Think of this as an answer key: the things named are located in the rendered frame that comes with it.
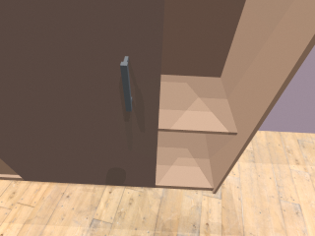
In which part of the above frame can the wardrobe door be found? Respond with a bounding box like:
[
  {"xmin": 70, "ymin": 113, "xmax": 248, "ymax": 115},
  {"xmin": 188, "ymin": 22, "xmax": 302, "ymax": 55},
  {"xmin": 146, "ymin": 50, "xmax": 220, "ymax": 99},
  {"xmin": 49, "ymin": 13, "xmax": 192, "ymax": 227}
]
[
  {"xmin": 0, "ymin": 0, "xmax": 165, "ymax": 188},
  {"xmin": 0, "ymin": 158, "xmax": 18, "ymax": 175}
]

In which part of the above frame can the handle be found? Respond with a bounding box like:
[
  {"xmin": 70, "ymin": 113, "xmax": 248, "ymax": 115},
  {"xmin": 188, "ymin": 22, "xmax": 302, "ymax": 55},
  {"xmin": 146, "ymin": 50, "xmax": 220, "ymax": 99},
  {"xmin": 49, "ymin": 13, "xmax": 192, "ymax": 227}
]
[{"xmin": 120, "ymin": 56, "xmax": 133, "ymax": 112}]

